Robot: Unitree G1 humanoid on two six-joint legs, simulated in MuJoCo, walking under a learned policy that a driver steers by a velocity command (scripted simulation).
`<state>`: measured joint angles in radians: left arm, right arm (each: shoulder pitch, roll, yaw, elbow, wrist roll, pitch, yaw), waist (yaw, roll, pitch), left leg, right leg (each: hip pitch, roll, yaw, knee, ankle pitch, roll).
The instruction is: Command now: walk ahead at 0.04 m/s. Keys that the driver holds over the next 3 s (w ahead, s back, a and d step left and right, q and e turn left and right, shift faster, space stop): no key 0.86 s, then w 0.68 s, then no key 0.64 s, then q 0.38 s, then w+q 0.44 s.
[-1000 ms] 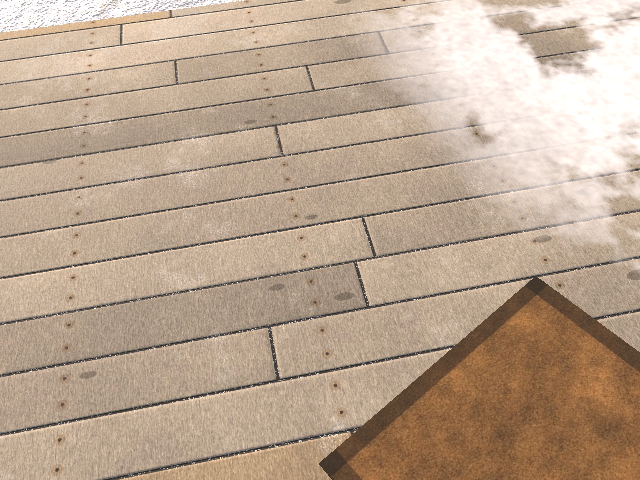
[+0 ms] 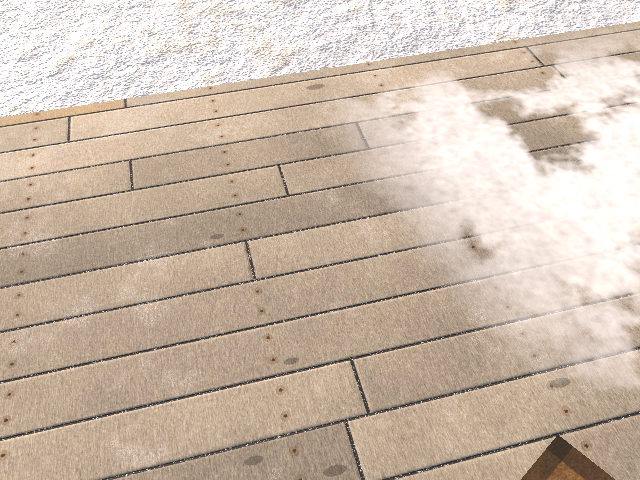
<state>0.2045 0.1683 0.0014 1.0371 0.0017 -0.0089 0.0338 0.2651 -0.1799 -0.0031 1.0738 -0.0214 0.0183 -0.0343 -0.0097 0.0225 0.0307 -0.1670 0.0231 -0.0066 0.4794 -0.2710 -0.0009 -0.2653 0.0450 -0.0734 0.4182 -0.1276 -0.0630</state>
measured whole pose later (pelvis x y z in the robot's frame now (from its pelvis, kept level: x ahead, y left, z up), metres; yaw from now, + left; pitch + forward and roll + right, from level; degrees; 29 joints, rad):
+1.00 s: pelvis +0.05 +0.03 +0.00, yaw -1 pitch -1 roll +0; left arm 0.32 0.14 0.01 1.17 0.02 0.01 0.02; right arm 0.40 -0.14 -0.01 1.14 -0.01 -0.01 -0.04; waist -0.01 0.01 -0.01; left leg -0.07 -0.03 0.02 0.42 -0.33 0.03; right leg -0.26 0.00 -0.04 0.56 -0.35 -0.04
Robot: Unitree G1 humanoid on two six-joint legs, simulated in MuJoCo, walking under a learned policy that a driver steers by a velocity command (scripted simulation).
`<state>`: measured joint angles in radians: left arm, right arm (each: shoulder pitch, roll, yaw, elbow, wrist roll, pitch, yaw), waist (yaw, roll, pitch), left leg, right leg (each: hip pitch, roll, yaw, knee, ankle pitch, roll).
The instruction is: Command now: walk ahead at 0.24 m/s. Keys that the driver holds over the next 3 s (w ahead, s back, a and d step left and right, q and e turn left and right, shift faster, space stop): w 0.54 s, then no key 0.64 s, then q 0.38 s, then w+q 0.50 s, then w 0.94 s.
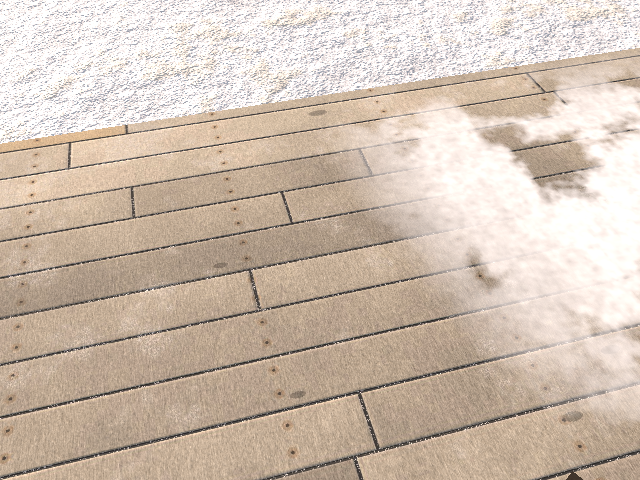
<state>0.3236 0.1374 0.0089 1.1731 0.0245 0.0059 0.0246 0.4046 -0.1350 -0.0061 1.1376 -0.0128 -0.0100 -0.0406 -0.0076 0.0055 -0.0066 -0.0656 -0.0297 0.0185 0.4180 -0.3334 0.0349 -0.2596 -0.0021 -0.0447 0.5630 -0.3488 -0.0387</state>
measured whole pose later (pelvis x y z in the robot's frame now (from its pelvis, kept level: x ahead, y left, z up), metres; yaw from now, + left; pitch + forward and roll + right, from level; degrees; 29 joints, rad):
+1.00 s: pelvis +0.39 -0.02 +0.00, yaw +0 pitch -1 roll +0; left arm 0.20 0.15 0.02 1.05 0.02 0.01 0.03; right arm 0.32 -0.14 -0.01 1.07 -0.02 -0.06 -0.01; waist -0.02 -0.02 0.06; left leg -0.23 -0.07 0.12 0.38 -0.14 0.11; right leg -0.37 -0.04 0.01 0.69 -0.32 -0.02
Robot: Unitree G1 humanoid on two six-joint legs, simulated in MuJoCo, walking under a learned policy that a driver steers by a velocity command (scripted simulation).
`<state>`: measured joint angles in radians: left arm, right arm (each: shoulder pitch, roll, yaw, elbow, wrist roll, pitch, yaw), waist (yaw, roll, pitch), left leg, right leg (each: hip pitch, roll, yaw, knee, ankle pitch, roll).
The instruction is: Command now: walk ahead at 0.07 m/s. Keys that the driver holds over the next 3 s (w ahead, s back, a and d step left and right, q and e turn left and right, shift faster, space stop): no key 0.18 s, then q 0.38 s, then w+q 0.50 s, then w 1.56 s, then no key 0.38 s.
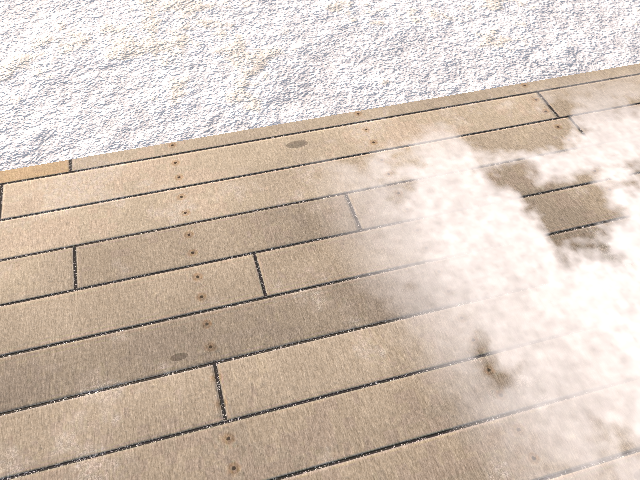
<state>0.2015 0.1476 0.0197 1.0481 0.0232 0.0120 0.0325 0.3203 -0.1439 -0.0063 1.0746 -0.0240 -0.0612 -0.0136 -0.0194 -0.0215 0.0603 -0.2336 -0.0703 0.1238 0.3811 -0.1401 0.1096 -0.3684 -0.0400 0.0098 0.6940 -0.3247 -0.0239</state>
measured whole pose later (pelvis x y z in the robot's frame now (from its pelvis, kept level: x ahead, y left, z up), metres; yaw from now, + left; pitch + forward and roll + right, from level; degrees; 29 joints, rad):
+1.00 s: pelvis +0.12 +0.02 +0.01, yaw +24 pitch +3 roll -1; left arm 0.05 0.25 0.06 0.82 0.03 -0.02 -0.02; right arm 0.44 -0.23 -0.08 0.90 -0.02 -0.05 0.00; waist -0.09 -0.02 -0.02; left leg -0.09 -0.13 -0.20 0.27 -0.21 0.10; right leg -0.54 -0.03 0.05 0.72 -0.17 0.05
